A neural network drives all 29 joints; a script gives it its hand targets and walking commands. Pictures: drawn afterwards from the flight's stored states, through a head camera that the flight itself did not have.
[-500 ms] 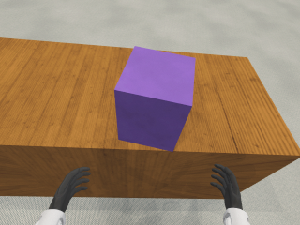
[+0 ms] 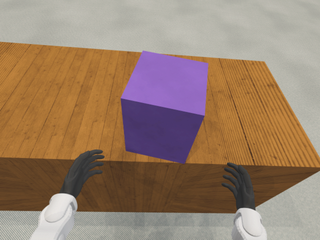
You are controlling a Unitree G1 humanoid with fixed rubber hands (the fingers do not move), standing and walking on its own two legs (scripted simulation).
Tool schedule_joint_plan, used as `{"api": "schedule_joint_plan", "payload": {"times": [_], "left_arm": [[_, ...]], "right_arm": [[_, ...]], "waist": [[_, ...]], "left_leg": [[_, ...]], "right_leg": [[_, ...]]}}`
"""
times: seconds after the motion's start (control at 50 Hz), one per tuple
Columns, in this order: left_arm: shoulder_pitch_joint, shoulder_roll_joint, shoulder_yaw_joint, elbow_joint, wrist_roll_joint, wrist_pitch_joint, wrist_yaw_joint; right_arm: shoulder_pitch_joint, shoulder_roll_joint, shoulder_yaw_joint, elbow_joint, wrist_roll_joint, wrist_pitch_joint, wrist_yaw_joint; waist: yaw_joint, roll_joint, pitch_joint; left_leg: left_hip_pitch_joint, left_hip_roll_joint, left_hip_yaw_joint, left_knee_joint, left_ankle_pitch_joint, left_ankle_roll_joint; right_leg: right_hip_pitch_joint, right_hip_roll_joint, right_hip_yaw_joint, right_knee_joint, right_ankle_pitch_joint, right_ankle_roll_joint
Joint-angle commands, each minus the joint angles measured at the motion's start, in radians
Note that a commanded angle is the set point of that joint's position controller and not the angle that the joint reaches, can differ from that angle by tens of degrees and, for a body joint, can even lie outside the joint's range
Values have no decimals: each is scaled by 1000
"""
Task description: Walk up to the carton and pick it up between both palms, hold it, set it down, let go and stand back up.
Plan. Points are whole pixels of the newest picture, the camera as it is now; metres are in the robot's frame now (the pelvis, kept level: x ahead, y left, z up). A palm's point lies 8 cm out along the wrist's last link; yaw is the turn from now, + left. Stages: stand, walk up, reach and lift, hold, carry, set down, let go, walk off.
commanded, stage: reach and lift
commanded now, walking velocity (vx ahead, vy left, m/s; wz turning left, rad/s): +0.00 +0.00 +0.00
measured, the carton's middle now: (164, 109) +0.50 -0.02 +0.01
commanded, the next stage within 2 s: none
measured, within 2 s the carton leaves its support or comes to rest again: neither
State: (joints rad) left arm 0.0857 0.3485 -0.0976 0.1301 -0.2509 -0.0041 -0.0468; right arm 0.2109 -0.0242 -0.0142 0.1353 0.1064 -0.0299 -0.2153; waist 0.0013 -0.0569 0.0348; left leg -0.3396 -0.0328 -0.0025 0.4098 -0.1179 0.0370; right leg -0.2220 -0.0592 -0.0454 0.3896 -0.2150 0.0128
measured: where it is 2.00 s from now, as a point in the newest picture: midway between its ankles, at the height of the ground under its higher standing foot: outside the picture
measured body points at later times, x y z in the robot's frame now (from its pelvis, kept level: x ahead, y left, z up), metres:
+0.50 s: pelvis +0.02 -0.01 +0.00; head +0.07 +0.01 +0.45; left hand +0.34 +0.20 +0.05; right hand +0.29 -0.19 +0.03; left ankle +0.06 +0.09 -0.74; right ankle -0.01 -0.16 -0.74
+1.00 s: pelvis +0.02 -0.01 +0.00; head +0.08 +0.01 +0.45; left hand +0.41 +0.20 +0.10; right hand +0.37 -0.17 +0.09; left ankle +0.06 +0.09 -0.74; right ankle -0.01 -0.16 -0.74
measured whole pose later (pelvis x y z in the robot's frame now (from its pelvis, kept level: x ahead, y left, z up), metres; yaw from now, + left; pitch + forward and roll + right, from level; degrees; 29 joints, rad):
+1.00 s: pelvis +0.02 -0.01 +0.00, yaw +0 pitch +5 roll -1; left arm -0.43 0.35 0.04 0.14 -0.25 0.44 -0.06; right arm -0.24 -0.07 -0.01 0.04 0.14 0.29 -0.28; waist 0.00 -0.04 0.03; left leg -0.34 -0.03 0.00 0.40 -0.14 0.03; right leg -0.22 -0.06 -0.05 0.38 -0.23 0.02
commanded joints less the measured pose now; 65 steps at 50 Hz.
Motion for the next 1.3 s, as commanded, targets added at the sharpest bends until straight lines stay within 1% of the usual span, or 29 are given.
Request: {"api": "schedule_joint_plan", "payload": {"times": [0.0, 0.02, 0.14, 0.18, 0.22, 0.24, 0.3, 0.34, 0.38, 0.4, 0.46, 0.5, 0.54, 0.56, 0.6, 0.64, 0.7, 0.76, 0.78, 0.84, 0.86, 0.92, 0.98, 1.06, 1.1, 1.16, 1.18, 1.22, 1.28], "left_arm": [[-232, 203, 92, -257, -79, 22, 16], [-249, 193, 83, -245, -82, 40, 13], [-308, 186, 125, -284, -77, 107, 3], [-301, 175, 130, -299, -75, 125, -3], [-316, 178, 150, -291, -64, 146, -13], [-321, 170, 142, -310, -64, 153, -17], [-367, 185, 153, -338, -66, 168, -23], [-408, 196, 161, -332, -68, 182, -25], [-419, 200, 164, -349, -68, 194, -25], [-462, 201, 163, -322, -65, 203, -27], [-501, 212, 190, -294, -56, 225, -30], [-545, 199, 178, -283, -58, 241, -29], [-604, 198, 178, -240, -51, 269, -29], [-586, 194, 189, -241, -39, 281, -30], [-627, 188, 199, -191, -24, 309, -30], [-641, 183, 202, -193, -12, 335, -36], [-723, 174, 195, -183, -9, 364, -38], [-756, 178, 222, -165, 12, 393, -41], [-771, 179, 220, -164, 15, 400, -41], [-863, 183, 208, -152, 8, 408, -37], [-871, 183, 211, -141, 14, 409, -36], [-904, 189, 225, -138, 24, 424, -34], [-998, 190, 207, -76, 25, 431, -33], [-1040, 188, 214, -69, 36, 437, -22], [-1061, 183, 217, -7, 47, 447, -22], [-1145, 183, 212, 32, 43, 439, -18], [-1138, 182, 215, 55, 49, 440, -21], [-1196, 189, 210, 66, 47, 433, -17], [-1239, 186, 200, 150, 50, 425, -14]], "right_arm": [[-193, -47, 22, -349, 78, -14, -19], [-214, -54, 19, -353, 80, -7, -21], [-260, -78, 31, -424, 96, 17, -25], [-240, -87, 26, -430, 91, 25, -31], [-252, -95, 33, -429, 95, 37, -34], [-252, -103, 29, -438, 96, 40, -37], [-286, -106, 33, -440, 103, 64, -42], [-326, -119, 25, -450, 100, 79, -43], [-339, -127, 18, -458, 98, 91, -47], [-368, -127, 17, -429, 98, 102, -49], [-412, -137, 7, -428, 96, 120, -54], [-451, -137, -5, -413, 96, 134, -54], [-518, -148, -26, -380, 94, 155, -57], [-500, -157, -24, -384, 96, 157, -59], [-544, -164, -37, -341, 90, 175, -60], [-555, -174, -39, -320, 96, 187, -69], [-635, -183, -61, -285, 101, 206, -74], [-675, -186, -65, -268, 105, 222, -80], [-684, -191, -63, -256, 108, 229, -81], [-774, -204, -97, -228, 110, 250, -80], [-786, -199, -95, -225, 109, 255, -80], [-811, -206, -110, -182, 108, 278, -83], [-907, -212, -132, -121, 101, 305, -86], [-958, -224, -158, -95, 92, 302, -88], [-988, -218, -151, -55, 93, 308, -90], [-1054, -229, -172, -12, 80, 304, -88], [-1052, -220, -160, -9, 86, 302, -90], [-1112, -236, -170, 8, 87, 296, -91], [-1161, -229, -166, 55, 83, 297, -88]], "waist": [[40, 175, -304], [33, 173, -307], [36, 157, -361], [17, 148, -369], [18, 148, -377], [6, 146, -382], [-2, 153, -406], [-11, 154, -412], [-18, 148, -429], [-26, 159, -422], [-23, 139, -433], [-35, 147, -447], [-49, 149, -452], [-46, 154, -455], [-53, 144, -447], [-61, 145, -449], [-87, 154, -467], [-79, 143, -481], [-85, 147, -478], [-106, 160, -499], [-105, 146, -513], [-114, 152, -526], [-136, 160, -530], [-144, 177, -599], [-146, 162, -591], [-159, 166, -617], [-154, 158, -627], [-158, 175, -648], [-164, 162, -658]], "left_leg": [[360, 116, -17, -77, -121, -53], [366, 116, -13, -74, -103, -53], [422, 100, 22, -34, 76, -51], [451, 98, 22, -20, 158, -60], [469, 93, 26, -11, 216, -61], [482, 94, 24, -7, 247, -67], [495, 91, 25, -3, 281, -70], [488, 91, 22, -9, 269, -72], [511, 92, 24, -8, 305, -75], [503, 91, 21, -9, 291, -75], [506, 89, 28, -21, 275, -69], [511, 91, 24, -20, 266, -72], [504, 95, 25, -25, 244, -74], [526, 94, 21, -22, 271, -74], [515, 94, 23, -31, 250, -72], [527, 93, 21, -23, 298, -77], [528, 90, 20, -13, 300, -82], [533, 85, 20, -14, 315, -80], [536, 85, 17, -17, 322, -80], [533, 87, 12, -12, 314, -88], [530, 87, 12, -11, 316, -85], [542, 85, 8, -13, 333, -89], [526, 89, -1, -13, 313, -92], [563, 91, -7, 13, 394, -107], [551, 89, -7, 11, 386, -103], [544, 87, -9, 20, 395, -109], [547, 84, -6, 20, 402, -105], [539, 81, -8, 31, 422, -110], [529, 85, -13, 29, 392, -106]], "right_leg": [[28, 55, 67, -59, -54, -62], [25, 59, 63, -61, -41, -63], [32, 66, 59, -66, 37, -57], [37, 72, 56, -67, 88, -54], [42, 71, 56, -72, 125, -47], [43, 75, 51, -72, 150, -43], [49, 71, 50, -73, 170, -39], [43, 71, 48, -75, 161, -39], [48, 74, 43, -76, 187, -33], [39, 71, 44, -80, 173, -33], [45, 71, 40, -82, 182, -27], [32, 72, 37, -84, 172, -28], [27, 74, 31, -85, 165, -28], [31, 73, 34, -85, 187, -27], [29, 74, 30, -88, 190, -23], [38, 77, 30, -89, 229, -20], [18, 79, 22, -87, 230, -17], [37, 79, 22, -88, 263, -13], [39, 78, 20, -89, 272, -11], [17, 79, 15, -89, 257, -12], [27, 79, 15, -85, 272, -12], [32, 77, 17, -85, 299, -11], [11, 76, 10, -82, 289, -10], [-6, 83, 3, -82, 335, -11], [-8, 84, 2, -81, 346, -9], [-36, 91, -6, -79, 334, -3], [-28, 89, -4, -80, 354, -1], [-31, 93, -9, -72, 369, 1], [-61, 93, -13, -75, 346, -1]]}}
